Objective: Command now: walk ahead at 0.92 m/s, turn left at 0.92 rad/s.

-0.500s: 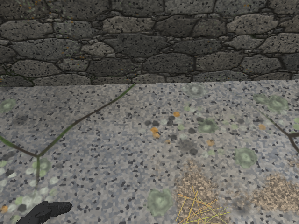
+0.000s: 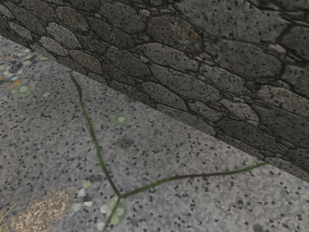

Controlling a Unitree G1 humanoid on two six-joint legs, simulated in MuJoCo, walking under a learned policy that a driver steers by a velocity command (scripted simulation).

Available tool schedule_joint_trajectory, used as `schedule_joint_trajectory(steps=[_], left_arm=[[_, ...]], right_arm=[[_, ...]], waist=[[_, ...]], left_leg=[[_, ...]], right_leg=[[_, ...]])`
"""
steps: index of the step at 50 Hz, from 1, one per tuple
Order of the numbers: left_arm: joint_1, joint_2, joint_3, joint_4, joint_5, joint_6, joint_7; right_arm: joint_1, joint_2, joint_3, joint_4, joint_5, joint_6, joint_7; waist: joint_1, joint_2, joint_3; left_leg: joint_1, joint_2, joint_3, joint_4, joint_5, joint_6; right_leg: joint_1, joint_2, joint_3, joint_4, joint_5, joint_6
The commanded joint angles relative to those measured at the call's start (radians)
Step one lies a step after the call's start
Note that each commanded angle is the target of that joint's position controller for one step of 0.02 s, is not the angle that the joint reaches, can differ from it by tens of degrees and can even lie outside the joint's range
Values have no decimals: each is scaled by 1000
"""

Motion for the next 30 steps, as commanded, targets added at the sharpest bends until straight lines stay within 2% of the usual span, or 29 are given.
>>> schedule_joint_trajectory(steps=[1,2,3,4,6,7,8,9,10,11,12,13,14,15,16,17,18,20,22,24,25,27,29,30], left_arm=[[10,184,46,-94,10,22,1],[-41,158,34,-117,0,18,-4],[-63,124,23,-119,-8,10,-10],[-67,101,15,-115,-7,5,-18],[-88,99,19,-99,-18,0,-19],[-257,115,24,-174,-33,-40,-4],[-258,119,34,-187,-47,-51,-2],[-212,157,50,-181,-49,-56,1],[-98,199,71,-154,-42,-60,4],[119,233,81,-102,-39,-54,9],[275,285,70,-59,9,-54,5],[294,278,72,-32,42,-61,-20],[166,260,79,-83,24,-51,-18],[74,199,62,-95,5,-41,-8],[16,174,44,-90,-10,-33,-1],[-8,175,41,-67,-22,-25,7],[22,212,53,-29,-24,-22,22],[0,199,47,1,-25,-23,19],[-22,186,44,27,-25,-20,15],[-29,202,52,45,-27,-11,17],[-24,205,54,54,-29,-5,19],[-8,207,56,69,-31,9,21],[-18,198,53,77,-36,23,25],[-5,177,44,86,-35,27,28]], right_arm=[[-67,-132,-30,-87,6,-66,-8],[-103,-139,-31,-87,-4,-76,-6],[-111,-137,-33,-73,-3,-79,-1],[-81,-142,-37,-48,8,-83,7],[16,-136,-40,5,33,-84,15],[96,-64,-24,22,113,-81,-13],[125,-84,-22,53,98,-70,-21],[100,-122,-33,53,74,-57,-28],[45,-150,-42,39,58,-46,-32],[-44,-118,-30,-3,35,-43,-28],[6,15,8,-21,4,-46,-18],[218,-1,21,-15,70,-44,1],[174,-84,10,6,85,-20,2],[30,-118,4,-36,70,0,-1],[-55,-102,9,-64,48,15,-6],[-99,-82,11,-85,30,18,-7],[-131,-67,18,-102,24,29,-5],[-126,-6,38,-113,20,29,-14],[-148,21,51,-116,10,22,-23],[-173,22,55,-110,7,21,-24],[-191,9,51,-106,9,25,-22],[-229,-19,40,-100,11,36,-19],[-254,-31,31,-97,12,38,-17],[-270,-32,27,-93,13,35,-15]], waist=[[61,-106,72],[60,-96,92],[54,-84,77],[33,-61,28],[-25,-20,-30],[-83,-134,-10],[-63,-80,-35],[-24,10,-53],[56,63,-114],[170,119,-227],[158,-145,-384],[78,-370,-624],[95,-261,-587],[91,-136,-422],[47,-7,-293],[15,9,-197],[6,10,-172],[-26,-32,-150],[-41,-74,-177],[-44,-113,-217],[-39,-125,-220],[-23,-149,-196],[-22,-177,-135],[-15,-173,-99]], left_leg=[[-82,308,-459,-388,282,179],[-161,275,-397,-385,456,153],[-208,222,-308,-349,625,106],[-209,190,-248,-305,725,63],[-95,186,-238,-264,788,13],[-99,202,-321,-215,626,-20],[19,213,-353,-181,640,-27],[100,220,-353,-102,703,-51],[129,207,-320,56,770,-97],[69,182,-297,298,706,-157],[-153,48,-233,770,-353,-226],[-325,-1,-350,1033,-423,-249],[-363,93,-333,1073,-328,-263],[-386,149,-244,997,-254,-265],[-361,180,-180,950,-209,-269],[-336,199,-160,878,-179,-268],[-290,226,-161,810,-148,-261],[-228,247,-121,630,-121,-268],[-150,263,-94,442,-88,-283],[-43,270,-81,294,41,-287],[-7,268,-78,238,86,-286],[49,263,-77,139,121,-274],[107,252,-56,-12,136,-241],[132,243,-44,-97,123,-217]], right_leg=[[-129,-47,-46,-232,-13,32],[-55,-41,-78,-354,99,35],[54,-22,-104,-463,253,21],[164,10,-127,-561,417,-4],[236,71,-148,-692,618,-42],[282,134,-114,-793,598,-12],[279,164,-123,-862,606,-11],[290,175,-123,-902,617,-22],[396,164,-134,-933,707,-39],[611,67,-65,-904,855,-77],[906,-214,168,-706,1502,-209],[1087,-435,650,-811,1336,-399],[1006,-407,625,-886,1009,-396],[832,-318,453,-938,872,-345],[640,-250,348,-973,849,-306],[504,-198,273,-1009,847,-298],[422,-186,231,-1049,776,-283],[321,-142,137,-1088,839,-284],[268,-121,58,-1085,961,-288],[235,-103,8,-1089,914,-276],[222,-96,0,-1096,810,-268],[192,-93,17,-1115,471,-251],[147,-85,45,-1108,149,-216],[126,-70,54,-1096,56,-185]])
